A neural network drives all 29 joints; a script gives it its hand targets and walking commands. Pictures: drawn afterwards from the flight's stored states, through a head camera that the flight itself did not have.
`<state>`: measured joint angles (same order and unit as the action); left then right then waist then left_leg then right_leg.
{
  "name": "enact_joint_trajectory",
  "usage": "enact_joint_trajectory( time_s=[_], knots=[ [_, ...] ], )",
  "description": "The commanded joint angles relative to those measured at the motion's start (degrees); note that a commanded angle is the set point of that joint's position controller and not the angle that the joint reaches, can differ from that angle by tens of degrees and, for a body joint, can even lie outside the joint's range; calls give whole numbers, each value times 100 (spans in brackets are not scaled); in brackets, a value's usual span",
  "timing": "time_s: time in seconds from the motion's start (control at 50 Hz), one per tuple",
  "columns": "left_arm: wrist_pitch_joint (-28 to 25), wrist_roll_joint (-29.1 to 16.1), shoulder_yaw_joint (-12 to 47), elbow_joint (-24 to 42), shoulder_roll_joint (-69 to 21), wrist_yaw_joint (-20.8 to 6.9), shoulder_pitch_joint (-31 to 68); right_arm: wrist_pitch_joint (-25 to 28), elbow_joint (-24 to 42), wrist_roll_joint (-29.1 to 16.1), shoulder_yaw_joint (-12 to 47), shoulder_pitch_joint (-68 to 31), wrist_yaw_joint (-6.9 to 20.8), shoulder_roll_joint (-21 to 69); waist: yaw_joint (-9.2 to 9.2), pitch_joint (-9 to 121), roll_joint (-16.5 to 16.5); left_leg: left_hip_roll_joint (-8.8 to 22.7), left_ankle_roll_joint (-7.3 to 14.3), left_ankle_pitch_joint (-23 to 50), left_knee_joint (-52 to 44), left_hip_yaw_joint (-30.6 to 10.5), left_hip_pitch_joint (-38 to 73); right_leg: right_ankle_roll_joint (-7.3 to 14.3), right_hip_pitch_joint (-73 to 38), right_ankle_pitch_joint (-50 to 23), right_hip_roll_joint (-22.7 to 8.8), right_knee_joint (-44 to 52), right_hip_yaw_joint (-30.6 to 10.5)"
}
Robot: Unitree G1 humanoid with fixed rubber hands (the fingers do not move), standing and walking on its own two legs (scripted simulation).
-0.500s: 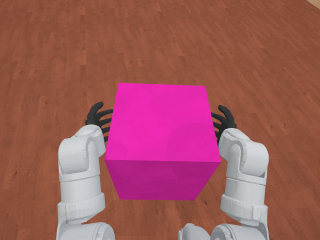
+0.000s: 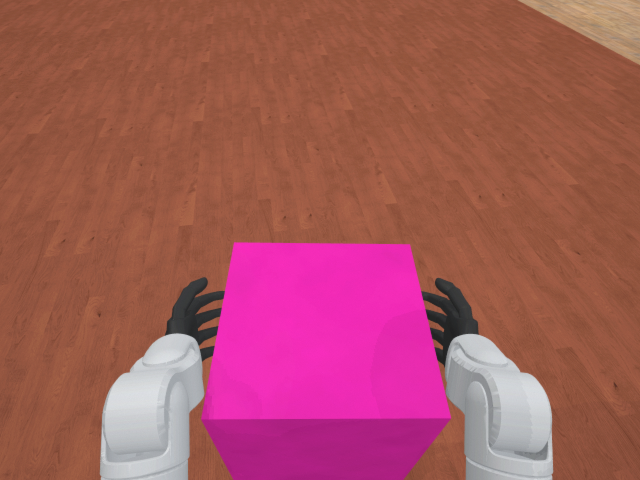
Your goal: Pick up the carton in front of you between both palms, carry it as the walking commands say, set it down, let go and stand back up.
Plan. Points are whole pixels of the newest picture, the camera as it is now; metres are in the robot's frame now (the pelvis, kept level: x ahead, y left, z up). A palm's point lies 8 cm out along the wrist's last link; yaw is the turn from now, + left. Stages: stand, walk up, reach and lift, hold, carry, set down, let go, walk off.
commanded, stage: carry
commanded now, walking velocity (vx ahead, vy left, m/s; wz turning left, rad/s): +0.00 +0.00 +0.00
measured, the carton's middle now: (320, 370) +0.25 +0.00 +0.02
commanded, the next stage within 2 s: hold in 1.54 s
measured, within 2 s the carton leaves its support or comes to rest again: neither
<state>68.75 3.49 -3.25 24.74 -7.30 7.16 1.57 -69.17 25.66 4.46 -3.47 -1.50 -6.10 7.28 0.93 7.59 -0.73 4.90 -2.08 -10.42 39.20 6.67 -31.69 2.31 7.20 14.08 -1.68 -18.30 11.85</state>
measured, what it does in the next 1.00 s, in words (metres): walks ahead: left foot, then right foot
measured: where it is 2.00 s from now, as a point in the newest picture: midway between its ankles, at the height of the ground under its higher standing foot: outside the picture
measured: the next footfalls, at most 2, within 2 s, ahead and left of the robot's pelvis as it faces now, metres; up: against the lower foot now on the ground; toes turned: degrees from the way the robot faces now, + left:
left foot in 0.12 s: +0.23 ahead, +0.11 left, +0.00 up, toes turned -13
right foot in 0.28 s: +0.09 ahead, -0.10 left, +0.00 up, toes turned -6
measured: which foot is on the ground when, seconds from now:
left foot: up 0.00-0.10, down 0.12-1.00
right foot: down 0.00-0.16, up 0.18-0.26, down 0.28-1.00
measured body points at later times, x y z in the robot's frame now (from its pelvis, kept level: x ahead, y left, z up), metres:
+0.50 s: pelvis +0.16 +0.02 -0.02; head +0.12 +0.03 +0.43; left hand +0.42 +0.16 +0.07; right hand +0.40 -0.15 +0.08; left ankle +0.20 +0.11 -0.75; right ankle +0.05 -0.09 -0.75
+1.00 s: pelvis +0.14 +0.01 -0.02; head +0.09 +0.01 +0.43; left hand +0.41 +0.15 +0.04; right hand +0.40 -0.16 +0.04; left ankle +0.20 +0.11 -0.75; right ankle +0.05 -0.09 -0.75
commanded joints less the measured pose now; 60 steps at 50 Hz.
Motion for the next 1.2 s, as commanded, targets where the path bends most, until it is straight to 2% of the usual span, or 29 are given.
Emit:
enact_joint_trajectory(
  time_s=[0.0,0.04,0.08,0.1,0.12,0.14,0.16,0.18,0.2,0.24,0.26,0.28,0.3,0.32,0.34,0.38,0.42,0.5,0.6,0.78,0.98,1.18],
  knots=[
    [5,-1822,3765,600,-4749,-1103,2279,12,564,-1800,3918,-2366,882,4829,3,748,976,-184,-37,854,-549,274,720,230,-246,-3246,-1184,266,-270],
    [73,-1762,3715,600,-4580,-1059,2239,-56,548,-1809,3850,-2345,866,4624,9,614,898,-229,9,1203,-987,392,1099,107,-166,-2878,-1080,-52,-170],
    [161,-1715,3644,513,-4321,-1004,2309,-140,437,-1755,3696,-2325,843,4343,-45,486,621,-227,55,1858,-1764,538,1849,-165,155,-2485,-871,-743,-46],
    [208,-1687,3575,423,-4158,-968,2339,-195,339,-1712,3590,-2319,827,4184,-48,609,459,135,104,2698,-1714,246,2533,-366,556,-2038,-784,-1162,-51],
    [275,-1682,3556,377,-4062,-933,2421,-224,187,-1690,3461,-2348,809,4085,-63,986,-271,1013,502,4938,-1195,-646,3543,-563,1246,-637,-537,-1973,-148],
    [332,-1726,3626,384,-4081,-924,2401,-216,16,-1685,3433,-2162,811,4136,-145,1642,-987,1564,1141,5369,-1210,-1407,4223,-625,1595,776,-282,-2459,-453],
    [348,-1790,3729,458,-4203,-952,2453,-184,-29,-1717,3426,-2007,831,4331,-134,1708,-1153,1682,1299,4738,-1574,-1654,3888,-551,1526,1860,-217,-2527,-599],
    [324,-1836,3817,454,-4439,-985,2585,-151,-19,-1778,3429,-2087,868,4546,-114,1674,-961,1584,1181,4125,-1734,-1555,3710,-466,1449,2183,-244,-2205,-791],
    [278,-1846,3846,418,-4673,-1017,2632,-114,6,-1818,3487,-2177,909,4773,-109,1668,-826,1466,1029,3361,-1894,-1373,3474,-412,1253,2135,-270,-1673,-834],
    [162,-1882,3927,428,-5085,-1084,2712,-21,141,-1901,3633,-2407,990,5150,-66,1636,-782,1094,615,1896,-1972,-842,2901,-378,628,857,-280,-704,-698],
    [128,-1875,3947,440,-5118,-1100,2744,2,121,-1889,3641,-2404,1015,5184,-81,1580,-698,920,490,1229,-1981,-649,2599,-385,399,405,-293,-550,-653],
    [79,-1859,3961,499,-5176,-1100,2785,23,270,-1918,3713,-2544,1041,5206,-79,1494,-453,779,406,791,-1919,-452,2572,-360,561,311,-465,-437,-807],
    [73,-1855,3945,558,-5148,-1095,2860,31,279,-1954,3771,-2664,1049,5246,-94,1393,-220,673,397,1081,-1708,-385,2487,-351,477,6,-597,-488,-889],
    [72,-1863,3937,587,-5099,-1086,2834,35,341,-1982,3816,-2704,1042,5208,-108,1348,10,595,422,1742,-1453,-318,2464,-348,447,-496,-692,-667,-928],
    [85,-1852,3907,548,-5010,-1073,2711,24,366,-1995,3818,-2653,1022,5107,-111,1361,89,576,446,2375,-1208,-278,2496,-358,469,-910,-697,-807,-915],
    [123,-1755,3796,392,-4809,-1040,2367,-28,290,-1953,3789,-2436,973,4893,-106,1530,102,574,493,3168,-797,-191,2600,-354,462,-1585,-684,-965,-876],
    [154,-1689,3714,292,-4680,-1021,2262,-72,194,-1907,3744,-2356,944,4761,-102,1515,132,560,513,3361,-585,-137,2467,-345,440,-2028,-682,-1073,-860],
    [127,-1692,3701,267,-4751,-1052,2352,-66,135,-1901,3764,-2418,958,4847,-89,1317,192,502,442,2895,-472,-70,2209,-313,434,-2430,-711,-1103,-904],
    [-32,-1663,3811,173,-4881,-1177,2374,87,-2,-1787,3798,-2336,1068,4949,-78,1188,170,492,414,2493,-483,-71,2186,-279,468,-2371,-722,-1072,-941],
    [-645,-1388,3654,-439,-4593,-1362,2618,698,-597,-1407,3612,-2537,1225,4643,-82,1002,145,525,405,1924,-749,-132,2222,-207,606,-1479,-682,-829,-966],
    [-1491,-773,2989,-1484,-4292,-1422,2702,1527,-1637,-831,2935,-2647,1329,4281,-85,777,124,542,363,1183,-1080,-190,2124,-126,844,-604,-663,-561,-1051],
    [-2731,-240,2223,-2892,-4442,-1616,3366,2786,-3083,-312,2168,-3296,1552,4419,-93,829,66,534,336,626,-1285,-233,2113,-26,996,24,-625,-452,-1120]
  ],
)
